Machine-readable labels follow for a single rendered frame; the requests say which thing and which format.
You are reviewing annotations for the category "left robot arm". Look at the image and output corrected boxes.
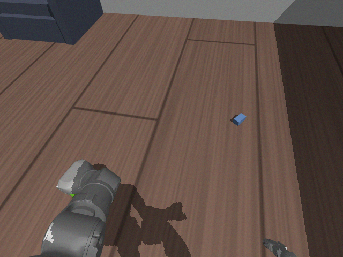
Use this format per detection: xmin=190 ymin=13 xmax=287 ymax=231
xmin=30 ymin=168 xmax=121 ymax=257

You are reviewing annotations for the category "armchair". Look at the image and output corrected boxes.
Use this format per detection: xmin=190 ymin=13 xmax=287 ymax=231
xmin=0 ymin=0 xmax=103 ymax=45

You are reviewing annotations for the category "left robot hand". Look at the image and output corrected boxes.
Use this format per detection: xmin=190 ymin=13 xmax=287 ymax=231
xmin=56 ymin=159 xmax=94 ymax=195

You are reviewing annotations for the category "right robot hand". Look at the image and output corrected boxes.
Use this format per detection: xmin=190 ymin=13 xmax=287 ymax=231
xmin=263 ymin=238 xmax=297 ymax=257

